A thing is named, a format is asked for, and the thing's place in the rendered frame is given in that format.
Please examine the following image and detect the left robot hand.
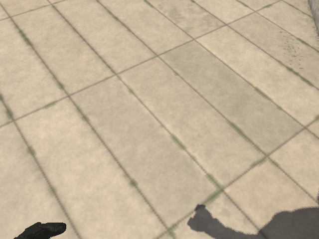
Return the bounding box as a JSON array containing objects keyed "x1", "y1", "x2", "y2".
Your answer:
[{"x1": 14, "y1": 222, "x2": 67, "y2": 239}]

